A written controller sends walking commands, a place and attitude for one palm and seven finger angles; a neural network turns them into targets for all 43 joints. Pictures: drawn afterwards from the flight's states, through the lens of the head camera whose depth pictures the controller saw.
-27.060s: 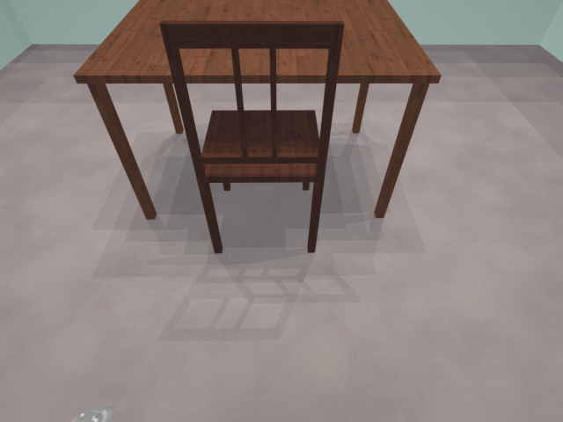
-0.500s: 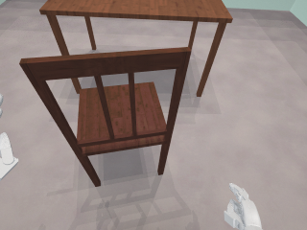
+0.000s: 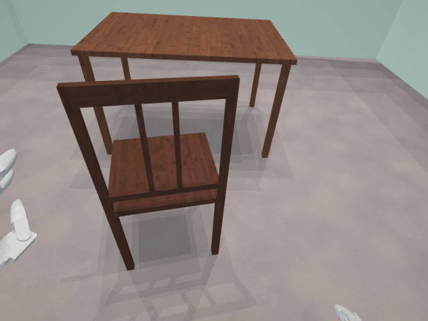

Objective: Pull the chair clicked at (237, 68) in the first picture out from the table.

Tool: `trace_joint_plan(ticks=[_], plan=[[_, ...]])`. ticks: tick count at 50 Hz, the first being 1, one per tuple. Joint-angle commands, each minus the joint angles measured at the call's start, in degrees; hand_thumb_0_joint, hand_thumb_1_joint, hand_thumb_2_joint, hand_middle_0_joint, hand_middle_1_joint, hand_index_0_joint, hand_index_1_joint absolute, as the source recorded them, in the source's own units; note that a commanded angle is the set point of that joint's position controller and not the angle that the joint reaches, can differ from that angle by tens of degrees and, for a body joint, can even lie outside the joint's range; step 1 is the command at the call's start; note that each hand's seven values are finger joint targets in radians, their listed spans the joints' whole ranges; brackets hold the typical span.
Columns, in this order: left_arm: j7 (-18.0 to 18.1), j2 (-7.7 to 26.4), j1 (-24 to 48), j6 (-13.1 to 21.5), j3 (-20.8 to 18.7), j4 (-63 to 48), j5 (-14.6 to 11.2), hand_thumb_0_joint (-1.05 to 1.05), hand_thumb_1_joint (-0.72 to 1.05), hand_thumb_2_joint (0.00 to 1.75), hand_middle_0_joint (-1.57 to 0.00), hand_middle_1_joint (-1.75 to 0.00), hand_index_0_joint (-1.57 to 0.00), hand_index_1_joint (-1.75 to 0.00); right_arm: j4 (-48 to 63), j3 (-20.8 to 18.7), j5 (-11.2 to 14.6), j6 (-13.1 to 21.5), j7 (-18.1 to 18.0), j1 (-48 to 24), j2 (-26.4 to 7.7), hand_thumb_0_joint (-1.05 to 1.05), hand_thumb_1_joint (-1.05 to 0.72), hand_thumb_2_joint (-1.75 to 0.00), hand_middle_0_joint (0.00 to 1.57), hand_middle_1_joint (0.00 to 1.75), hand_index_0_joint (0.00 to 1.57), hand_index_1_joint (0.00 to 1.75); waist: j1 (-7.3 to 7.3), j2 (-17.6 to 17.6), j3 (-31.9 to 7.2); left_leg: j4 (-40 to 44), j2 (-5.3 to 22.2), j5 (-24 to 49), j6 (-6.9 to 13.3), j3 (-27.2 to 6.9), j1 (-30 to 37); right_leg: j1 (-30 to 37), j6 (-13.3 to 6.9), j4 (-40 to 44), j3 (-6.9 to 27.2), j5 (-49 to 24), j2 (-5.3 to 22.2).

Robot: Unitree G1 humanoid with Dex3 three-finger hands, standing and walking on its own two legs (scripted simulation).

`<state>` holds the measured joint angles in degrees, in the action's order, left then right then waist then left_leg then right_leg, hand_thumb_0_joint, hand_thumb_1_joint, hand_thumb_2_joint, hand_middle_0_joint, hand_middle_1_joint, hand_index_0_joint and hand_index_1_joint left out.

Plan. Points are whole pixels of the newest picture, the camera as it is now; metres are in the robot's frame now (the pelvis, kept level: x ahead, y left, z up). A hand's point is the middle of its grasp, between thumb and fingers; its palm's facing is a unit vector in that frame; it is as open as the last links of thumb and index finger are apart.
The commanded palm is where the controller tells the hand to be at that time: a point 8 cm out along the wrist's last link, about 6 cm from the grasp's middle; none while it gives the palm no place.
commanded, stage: stop stepping back and stand still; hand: left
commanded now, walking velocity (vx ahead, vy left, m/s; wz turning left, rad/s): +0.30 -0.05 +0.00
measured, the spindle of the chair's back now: (145, 152) +0.62 +0.21 -0.05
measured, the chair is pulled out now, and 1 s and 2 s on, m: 0.59 0.59 0.59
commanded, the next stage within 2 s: let the arm hang, fingers relaxed in 0.36 s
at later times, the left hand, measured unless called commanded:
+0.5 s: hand (34, 237) +0.20 +0.25 +0.16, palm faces +0.39 -0.81 -0.44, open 7.4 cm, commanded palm none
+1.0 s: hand out of the picture -0.02 +0.20 -0.16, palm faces +0.08 -0.97 -0.25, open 7.1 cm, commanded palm none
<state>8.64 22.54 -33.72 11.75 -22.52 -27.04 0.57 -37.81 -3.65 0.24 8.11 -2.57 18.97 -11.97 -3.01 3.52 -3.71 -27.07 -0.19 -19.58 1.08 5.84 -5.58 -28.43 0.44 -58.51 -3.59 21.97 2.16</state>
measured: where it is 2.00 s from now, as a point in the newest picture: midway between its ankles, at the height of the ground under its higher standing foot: outside the picture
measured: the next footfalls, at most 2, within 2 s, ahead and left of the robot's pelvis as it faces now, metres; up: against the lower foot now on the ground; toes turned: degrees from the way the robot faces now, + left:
right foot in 0.16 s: +0.03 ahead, -0.11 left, +0.00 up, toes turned +2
left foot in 0.42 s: +0.08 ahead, +0.12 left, +0.00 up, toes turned +5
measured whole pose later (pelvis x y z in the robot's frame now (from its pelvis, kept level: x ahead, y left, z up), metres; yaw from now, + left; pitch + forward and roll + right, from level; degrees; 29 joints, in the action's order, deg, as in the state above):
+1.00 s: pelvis +0.00 +0.01 +0.00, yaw +4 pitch -2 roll -1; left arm 1.8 12.0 -19.7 -1.6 -0.4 55.7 0.6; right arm -58.2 -0.8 -0.9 -1.0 -1.0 19.1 -11.8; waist -0.1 -0.5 4.2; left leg -28.3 0.2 -11.0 1.1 1.1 -15.8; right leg -9.5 -0.5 -27.5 -2.5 16.4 0.1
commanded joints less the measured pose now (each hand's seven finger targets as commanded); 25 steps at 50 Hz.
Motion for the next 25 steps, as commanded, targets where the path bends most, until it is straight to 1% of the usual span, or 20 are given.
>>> trace_joint_plan(ticks=[1,3,5,6,7,8,9,10,11,12,13,15,17,19,20,21,22,23,24,25], plan=[[0.7,14.5,7.8,6.8,-11.0,-14.9,-0.7,0.00,0.90,0.90,-0.20,-0.30,-0.20,-0.30,7.2,-1.3,1.0,2.9,0.4,-9.7,-6.9,0.00,-0.90,-0.90,0.20,0.30,0.20,0.30,3.39,-12.6,10.1,9.4,15.3,4.7,8.7,-11.7,-14.9,1.6,-1.0,4.0,0.8,3.9,0.5],[0.8,13.8,6.2,6.3,-11.7,-10.2,-1.2,0.00,0.90,0.90,-0.20,-0.30,-0.20,-0.30,7.2,-0.9,0.9,2.5,-0.6,-8.7,-7.6,0.00,-0.90,-0.90,0.20,0.30,0.20,0.30,3.00,-15.2,9.1,6.2,13.6,7.0,7.2,-10.4,-13.7,6.4,-1.4,18.9,-1.2,4.9,-0.5],[0.3,11.8,5.2,5.1,-11.6,-3.6,-1.3,0.00,0.90,0.90,-0.20,-0.30,-0.20,-0.30,6.9,-0.7,0.9,1.1,-0.4,-7.8,-7.5,0.00,-0.90,-0.90,0.20,0.30,0.20,0.30,2.88,-12.7,5.6,-0.9,11.9,5.7,6.0,-9.3,-13.6,15.6,-1.2,30.2,-3.2,-2.9,-2.1],[0.2,11.2,6.7,4.7,-11.0,-1.4,-1.4,0.00,0.90,0.90,-0.20,-0.30,-0.20,-0.30,6.5,-0.5,0.9,0.4,-0.2,-8.2,-7.3,0.00,-0.90,-0.90,0.20,0.30,0.20,0.30,2.69,-8.4,3.7,-6.8,9.8,4.8,5.5,-8.0,-16.7,22.3,-1.4,34.6,-2.3,-7.4,-2.0],[0.2,10.0,5.5,4.2,-9.7,1.5,-1.5,0.00,0.90,0.90,-0.20,-0.30,-0.20,-0.30,6.0,-0.4,1.3,0.0,-0.2,-7.2,-6.2,0.00,-0.90,-0.90,0.20,0.30,0.20,0.30,2.24,-0.1,0.8,-16.7,6.1,2.4,4.6,-6.0,-19.1,27.3,-3.1,37.5,3.3,-10.5,1.7],[0.4,10.9,4.8,3.6,-9.7,3.8,-2.1,0.00,0.90,0.90,-0.20,-0.30,-0.20,-0.30,6.9,-0.9,1.5,-0.6,0.0,-7.8,-6.3,0.00,-0.90,-0.90,0.20,0.30,0.20,0.30,1.59,11.8,-1.4,-29.6,-0.2,-4.8,2.1,-2.5,-26.9,31.0,-7.7,41.3,20.6,-12.0,10.8],[0.5,11.0,6.9,3.3,-9.2,4.0,-2.9,0.00,0.90,0.90,-0.20,-0.30,-0.20,-0.30,7.5,-1.4,1.3,-0.8,-0.1,-8.7,-7.0,0.00,-0.90,-0.90,0.20,0.30,0.20,0.30,1.41,13.7,0.6,-38.5,-2.1,-8.0,0.2,-4.7,-30.2,27.0,-10.0,44.3,28.9,-12.4,17.1],[0.0,7.5,7.0,3.4,-5.3,2.4,-3.0,0.00,0.90,0.90,-0.20,-0.30,-0.20,-0.30,7.0,-3.1,1.8,-1.2,0.6,-7.5,-9.1,0.00,-0.90,-0.90,0.20,0.30,0.20,0.30,1.02,15.3,0.7,-40.0,-0.8,-4.4,-0.3,-8.8,-28.6,24.7,-7.5,45.1,27.2,-13.2,16.2],[-0.2,7.3,5.8,3.7,-5.0,1.4,-3.3,0.00,0.90,0.90,-0.20,-0.30,-0.20,-0.30,7.8,-2.6,1.7,-1.5,1.1,-9.1,-9.2,0.00,-0.90,-0.90,0.20,0.30,0.20,0.30,1.55,14.1,2.8,-37.6,1.0,-2.5,-0.5,-9.9,-26.9,21.0,-8.2,44.3,24.4,-14.5,16.4],[0.0,9.2,5.0,3.7,-6.5,-0.8,-3.0,0.00,0.90,0.90,-0.20,-0.30,-0.20,-0.30,7.7,-1.4,1.6,-2.1,1.0,-11.0,-8.0,0.00,-0.90,-0.90,0.20,0.30,0.20,0.30,2.08,7.6,3.2,-33.7,2.0,-3.0,-0.3,-8.8,-25.1,18.6,-10.5,42.7,23.0,-14.3,16.5],[0.2,9.3,5.9,4.3,-6.0,-4.7,-2.6,0.00,0.90,0.90,-0.20,-0.30,-0.20,-0.30,8.1,-0.5,1.2,-2.8,0.9,-12.1,-6.9,0.00,-0.90,-0.90,0.20,0.30,0.20,0.30,1.92,5.1,3.9,-28.7,2.6,-2.3,-0.1,-7.5,-23.4,17.6,-10.6,41.8,18.4,-16.2,15.6],[1.2,11.9,10.4,5.4,-7.0,-12.1,-2.0,0.00,0.90,0.90,-0.20,-0.30,-0.20,-0.30,8.8,0.8,0.5,-2.3,0.6,-13.4,-5.4,0.00,-0.90,-0.90,0.20,0.30,0.20,0.30,2.22,6.0,2.6,-17.4,2.2,-0.5,0.8,-4.2,-16.1,15.6,-9.1,41.2,10.6,-15.5,13.3],[2.5,15.3,14.1,5.6,-8.5,-20.0,-1.8,0.00,0.90,0.90,-0.20,-0.30,-0.20,-0.30,9.4,1.1,0.1,-1.0,-0.4,-14.8,-5.1,0.00,-0.90,-0.90,0.20,0.30,0.20,0.30,2.77,3.6,3.4,-8.0,1.1,3.2,1.3,-1.7,-8.8,12.5,-8.1,41.6,9.3,-7.9,12.6],[2.8,15.2,11.5,5.5,-9.2,-22.4,-2.0,0.00,0.90,0.90,-0.20,-0.30,-0.20,-0.30,10.1,0.7,-0.1,0.4,-1.0,-13.6,-5.0,0.00,-0.90,-0.90,0.20,0.30,0.20,0.30,3.02,-4.3,3.6,0.9,0.4,5.4,1.4,-2.1,-1.5,9.9,-6.7,38.7,8.6,-1.4,9.8],[2.9,15.2,9.8,5.5,-9.9,-23.0,-2.3,0.00,0.90,0.90,-0.20,-0.30,-0.20,-0.30,10.3,0.2,0.1,0.7,-1.2,-12.7,-5.4,0.00,-0.90,-0.90,0.20,0.30,0.20,0.30,2.83,-9.9,3.1,4.8,2.0,4.8,1.9,-4.4,1.2,9.8,-5.7,34.8,8.3,-1.3,8.0],[2.9,14.8,8.5,5.6,-10.4,-23.9,-2.5,0.00,0.90,0.90,-0.20,-0.30,-0.20,-0.30,10.8,-0.2,0.1,0.8,-1.1,-12.1,-6.5,0.00,-0.90,-0.90,0.20,0.30,0.20,0.30,3.00,-18.1,2.3,8.1,7.5,5.3,4.0,-12.3,2.7,7.9,-4.0,27.9,6.0,-0.7,3.8],[2.9,14.7,6.3,5.6,-10.9,-24.1,-2.3,0.00,0.90,0.90,-0.20,-0.30,-0.20,-0.30,11.5,-0.6,0.6,0.8,-1.0,-11.3,-7.1,0.00,-0.90,-0.90,0.20,0.30,0.20,0.30,3.49,-25.7,1.3,9.0,13.3,12.1,6.0,-19.7,4.5,4.4,-2.1,20.3,2.1,1.6,-0.4],[-5.1,-8.8,6.9,-5.9,18.4,26.9,2.8,0.00,0.90,0.90,-0.20,-0.30,-0.20,-0.30,0.2,-2.2,-1.0,0.7,3.8,-4.8,-11.9,0.00,-0.90,-0.90,0.20,0.30,0.20,0.30,-4.31,-23.1,6.0,1.8,15.5,29.7,9.0,-22.3,-1.6,-7.3,0.0,3.5,0.7,7.8,-1.3],[-6.6,-6.9,6.4,-11.4,15.4,29.2,2.1,0.00,0.90,0.90,-0.20,-0.30,-0.20,-0.30,0.9,-0.8,-1.2,-3.7,3.9,-2.6,-9.4,0.00,-0.90,-0.90,0.20,0.30,0.20,0.30,-1.44,-20.3,-0.6,5.3,16.1,25.2,9.7,-22.6,-8.3,-1.0,-0.2,-2.3,5.2,12.7,-1.3],[-7.4,-7.0,6.4,-12.5,15.6,29.1,2.4,0.00,0.90,0.90,-0.20,-0.30,-0.20,-0.30,2.6,-0.5,-1.6,-4.2,3.5,-4.9,-8.7,0.00,-0.90,-0.90,0.20,0.30,0.20,0.30,-0.65,-20.6,0.5,6.1,15.1,21.1,9.3,-21.4,-12.7,0.3,0.4,-5.4,5.3,11.6,-1.2]])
